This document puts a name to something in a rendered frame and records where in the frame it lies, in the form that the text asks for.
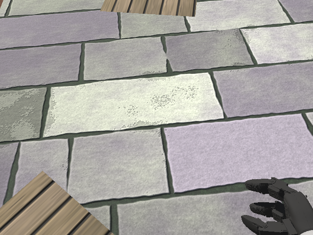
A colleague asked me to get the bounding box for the right robot hand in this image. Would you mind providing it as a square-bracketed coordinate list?
[241, 177, 313, 235]

